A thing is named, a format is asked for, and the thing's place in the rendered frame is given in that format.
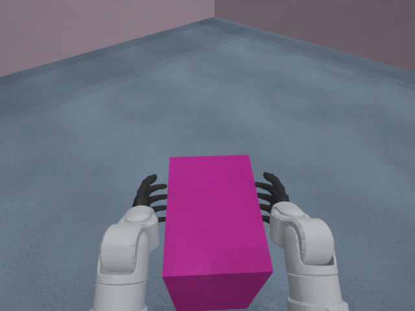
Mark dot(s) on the right robot forearm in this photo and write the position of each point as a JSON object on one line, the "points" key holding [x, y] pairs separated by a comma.
{"points": [[309, 258]]}

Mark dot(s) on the left robot forearm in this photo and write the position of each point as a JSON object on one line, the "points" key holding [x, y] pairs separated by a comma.
{"points": [[122, 268]]}

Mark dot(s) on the left robot hand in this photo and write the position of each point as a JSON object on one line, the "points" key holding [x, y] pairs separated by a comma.
{"points": [[144, 192]]}

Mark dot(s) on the carton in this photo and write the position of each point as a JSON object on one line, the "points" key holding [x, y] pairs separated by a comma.
{"points": [[216, 255]]}

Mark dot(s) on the right robot hand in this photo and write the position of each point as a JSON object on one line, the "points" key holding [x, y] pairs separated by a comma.
{"points": [[277, 191]]}

